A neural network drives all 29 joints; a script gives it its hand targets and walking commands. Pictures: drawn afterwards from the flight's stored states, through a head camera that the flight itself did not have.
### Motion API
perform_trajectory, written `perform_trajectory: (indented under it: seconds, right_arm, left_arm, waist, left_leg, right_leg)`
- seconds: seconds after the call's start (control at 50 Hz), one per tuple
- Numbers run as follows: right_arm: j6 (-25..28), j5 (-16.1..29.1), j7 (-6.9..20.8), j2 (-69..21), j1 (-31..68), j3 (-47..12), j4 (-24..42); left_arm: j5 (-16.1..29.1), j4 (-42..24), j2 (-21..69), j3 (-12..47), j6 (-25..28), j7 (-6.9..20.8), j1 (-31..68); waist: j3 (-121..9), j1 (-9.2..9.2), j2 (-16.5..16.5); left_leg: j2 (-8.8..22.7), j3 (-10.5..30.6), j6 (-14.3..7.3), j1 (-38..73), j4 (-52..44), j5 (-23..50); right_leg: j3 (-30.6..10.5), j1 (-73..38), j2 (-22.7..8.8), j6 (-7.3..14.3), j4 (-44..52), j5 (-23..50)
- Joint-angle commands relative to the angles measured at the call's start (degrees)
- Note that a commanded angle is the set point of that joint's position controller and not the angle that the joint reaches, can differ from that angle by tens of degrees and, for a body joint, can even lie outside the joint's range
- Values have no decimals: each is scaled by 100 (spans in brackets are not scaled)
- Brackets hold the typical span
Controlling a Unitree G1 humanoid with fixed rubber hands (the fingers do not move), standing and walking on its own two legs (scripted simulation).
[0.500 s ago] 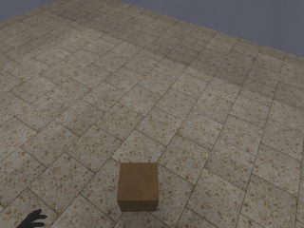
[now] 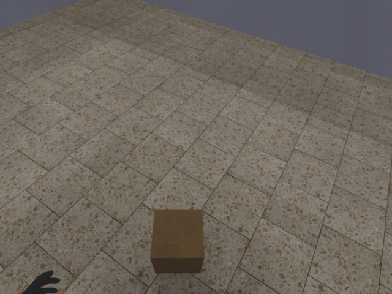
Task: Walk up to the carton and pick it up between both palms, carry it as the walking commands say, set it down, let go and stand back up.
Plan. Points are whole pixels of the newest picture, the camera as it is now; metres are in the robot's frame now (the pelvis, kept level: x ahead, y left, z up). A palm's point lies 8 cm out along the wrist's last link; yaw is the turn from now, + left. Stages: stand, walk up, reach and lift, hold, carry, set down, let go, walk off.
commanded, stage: walk up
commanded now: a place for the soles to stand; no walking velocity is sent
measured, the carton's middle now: (178, 242) +0.43 +0.05 -0.63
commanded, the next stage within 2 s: reach and lift in 0.08 s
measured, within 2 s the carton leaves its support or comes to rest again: neither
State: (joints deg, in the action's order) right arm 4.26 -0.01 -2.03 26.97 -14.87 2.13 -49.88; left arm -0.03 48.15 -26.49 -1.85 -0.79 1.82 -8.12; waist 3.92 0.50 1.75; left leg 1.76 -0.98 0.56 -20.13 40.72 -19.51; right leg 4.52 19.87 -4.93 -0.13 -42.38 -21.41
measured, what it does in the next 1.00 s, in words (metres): stands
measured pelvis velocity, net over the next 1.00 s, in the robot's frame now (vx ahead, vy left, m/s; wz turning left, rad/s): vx -0.04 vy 0.02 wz -0.01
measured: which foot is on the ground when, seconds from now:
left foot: down 0.00-1.00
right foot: down 0.00-1.00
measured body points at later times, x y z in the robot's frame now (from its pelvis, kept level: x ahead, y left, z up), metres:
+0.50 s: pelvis +0.01 +0.00 +0.00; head +0.11 +0.00 +0.44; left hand +0.20 +0.29 -0.10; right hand +0.20 -0.29 -0.10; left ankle +0.02 +0.14 -0.72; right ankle +0.01 -0.13 -0.72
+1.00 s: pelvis -0.04 +0.02 -0.04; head +0.14 +0.02 +0.37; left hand +0.29 +0.26 -0.14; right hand +0.29 -0.25 -0.14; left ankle +0.02 +0.14 -0.72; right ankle +0.01 -0.13 -0.72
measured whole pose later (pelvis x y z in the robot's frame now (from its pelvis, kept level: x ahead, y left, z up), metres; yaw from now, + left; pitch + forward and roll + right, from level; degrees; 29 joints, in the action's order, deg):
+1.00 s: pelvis -0.04 +0.02 -0.04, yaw -1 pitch +19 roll +0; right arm -6.2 -0.1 -0.5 18.7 22.9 5.5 -41.2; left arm 0.0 37.1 -16.7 -6.7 -6.3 0.0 21.2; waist 4.7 0.5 0.2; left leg 1.9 -0.9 1.1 -54.3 55.1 -19.6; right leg 2.4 53.7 -4.9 -1.7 -55.1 -20.0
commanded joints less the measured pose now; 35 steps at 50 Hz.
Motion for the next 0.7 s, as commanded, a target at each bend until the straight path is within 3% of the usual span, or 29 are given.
perform_trajectory:
  seconds: [0.0,0.02,0.06,0.08,0.1,0.12,0.14,0.18,0.2,0.24,0.26,0.28,0.3,0.32,0.34,0.36,0.38,0.4,0.42,0.46,0.48,0.5,0.52,0.54,0.58,0.6,0.64,0.66,0.68]
  right_arm:
    - [10,-127,-7,1149,198,163,45]
    - [14,-117,-15,1248,119,172,62]
    - [-5,-100,6,1279,334,163,69]
    - [-375,-205,217,298,1823,842,2080]
    - [-523,-192,325,-138,1579,647,2509]
    - [-693,-290,336,-43,1513,778,2369]
    - [-742,-349,335,43,1480,786,2399]
    - [-987,-383,385,-54,829,745,2043]
    - [-1070,-317,385,-214,624,674,1632]
    - [-1213,-548,327,38,826,942,1921]
    - [-1177,-602,244,-57,652,935,1864]
    - [-1144,-685,273,107,945,994,2026]
    - [-1025,-351,251,-244,745,728,1988]
    - [-970,-371,324,-324,1411,884,2330]
    - [-927,-444,261,-308,1338,888,2090]
    - [-842,-464,270,-47,1422,1086,2087]
    - [-876,-350,283,-198,1315,906,1879]
    - [-789,-198,235,-394,1877,916,2201]
    - [-804,-95,270,-545,1888,786,1893]
    - [-789,-86,256,-476,1951,724,1900]
    - [-727,7,288,-484,1856,624,1776]
    - [-670,99,268,-783,2162,527,1878]
    - [-715,-134,219,-261,1888,936,1600]
    - [-655,-161,159,-419,1907,905,1596]
    - [-698,-210,60,-495,1790,834,1598]
    - [-624,-178,63,-608,2023,713,1864]
    - [-429,-128,-31,-636,2286,839,1856]
    - [-463,25,-31,-940,2158,600,1577]
    - [-543,144,3,-823,2209,564,1539]
  left_arm:
    - [-24,-235,-883,-426,-44,-17,342]
    - [-29,-209,-909,-400,-51,3,293]
    - [-71,-95,-988,-430,-51,-6,163]
    - [-54,-1975,-509,-850,35,202,968]
    - [-140,-1834,-371,-892,-115,293,1014]
    - [-150,-1687,-276,-769,-232,267,934]
    - [-221,-1738,-543,-1019,-292,318,899]
    - [-439,-1783,-492,-1018,-453,281,332]
    - [-400,-1767,-261,-913,-534,215,291]
    - [-378,-1705,-530,-1100,-628,223,322]
    - [-570,-1740,-567,-1073,-605,201,255]
    - [-439,-1811,-481,-1120,-623,174,425]
    - [-440,-1900,-544,-1052,-507,194,399]
    - [-376,-2294,-393,-952,-442,144,764]
    - [-506,-2208,-322,-963,-416,122,879]
    - [-377,-2114,-223,-899,-291,45,886]
    - [-259,-2203,-42,-872,-340,51,952]
    - [-225,-2424,278,-670,-270,70,1415]
    - [-256,-2170,34,-723,-314,35,1356]
    - [-54,-2024,241,-775,-294,50,1349]
    - [-275,-1868,6,-948,-228,2,1190]
    - [-18,-1832,335,-793,-198,-5,1422]
    - [-139,-1506,-19,-1046,-225,-95,1207]
    - [60,-1541,329,-879,-190,-102,1247]
    - [-158,-1073,-133,-1214,-227,-86,1073]
    - [-115,-1073,-106,-1402,-134,-71,1119]
    - [108,-1427,-26,-1305,138,-110,1786]
    - [35,-1535,67,-1249,154,-91,1768]
    - [-23,-1584,16,-1296,86,-123,1887]
  waist:
    - [-353,124,-549]
    - [-629,141,-535]
    - [-521,173,-343]
    - [708,-533,-57]
    - [573,-158,-422]
    - [303,-299,-240]
    - [367,-167,-7]
    - [744,12,-311]
    - [856,-125,-577]
    - [645,-155,411]
    - [681,-212,253]
    - [399,-252,687]
    - [178,-102,-132]
    - [-194,-152,-3]
    - [-194,-134,-312]
    - [-402,-253,-441]
    - [-481,-279,-208]
    - [-609,-446,-426]
    - [-628,-152,-645]
    - [-931,-343,-292]
    - [-1037,-91,-284]
    - [-1058,-81,-123]
    - [-1461,-188,-291]
    - [-1783,-377,31]
    - [-1912,-129,218]
    - [-2277,164,505]
    - [-3025,-244,349]
    - [-3123,-142,212]
    - [-3330,75,-241]
  left_leg:
    - [513,1323,-591,-425,-982,1135]
    - [579,1456,-709,-372,-921,1016]
    - [475,1365,-597,-672,-915,753]
    - [-609,-162,65,-898,-484,-264]
    - [-529,-318,100,-898,-527,-685]
    - [-363,-307,69,-863,-929,-1016]
    - [-422,-367,124,-567,-909,-863]
    - [-442,-309,159,-463,-1094,-850]
    - [-336,-210,175,-535,-1294,-1050]
    - [-462,-236,156,-416,-856,-177]
    - [-530,-203,128,220,-852,114]
    - [-513,-218,142,16,-723,232]
    - [-502,-107,166,453,-554,268]
    - [-518,-51,157,203,-452,377]
    - [-375,-47,206,-225,-378,362]
    - [-341,22,219,-309,-258,830]
    - [-323,109,173,-331,-164,1170]
    - [-319,75,142,-621,-92,1031]
    - [-297,97,160,-698,104,1002]
    - [-318,196,125,-759,324,1419]
    - [-348,164,120,-783,397,1750]
    - [-335,185,123,-953,515,1930]
    - [-335,155,239,-859,701,2290]
    - [-331,298,161,-906,704,2510]
    - [-453,65,99,-1287,805,2307]
    - [-532,-62,79,-1822,910,2443]
    - [-537,34,56,-2130,1113,2706]
    - [-550,22,34,-2327,1105,2918]
    - [-552,51,77,-1777,1149,3035]
  right_leg:
    - [-470,-446,-171,386,738,-151]
    - [-570,-745,-134,316,697,106]
    - [-577,-939,-168,395,795,218]
    - [-110,581,646,-29,873,-193]
    - [104,301,669,9,1028,-480]
    - [297,-241,870,-73,809,-266]
    - [278,-18,800,-49,1038,-458]
    - [215,-129,788,-141,1033,-448]
    - [259,-160,797,-132,911,-378]
    - [91,78,714,-195,1223,-175]
    - [-48,470,571,-122,1452,-145]
    - [-86,396,649,-197,1283,-88]
    - [-233,530,427,-77,1339,-61]
    - [-134,574,603,-90,923,142]
    - [-146,531,606,-162,756,304]
    - [-41,453,710,-188,430,799]
    - [-72,492,720,-210,326,1059]
    - [-167,472,782,-125,298,1096]
    - [-229,447,664,-183,167,1114]
    - [-280,602,725,-195,-60,1571]
    - [-191,786,699,-238,-209,1894]
    - [-244,1097,707,-185,-306,1958]
    - [-205,1139,754,-207,-482,2240]
    - [-236,1216,746,-225,-536,2529]
    - [-445,677,621,-339,-492,3273]
    - [-536,425,565,-345,-702,3887]
    - [-591,590,580,-307,-974,4367]
    - [-589,781,576,-261,-1003,4564]
    - [-532,898,625,-183,-1043,3964]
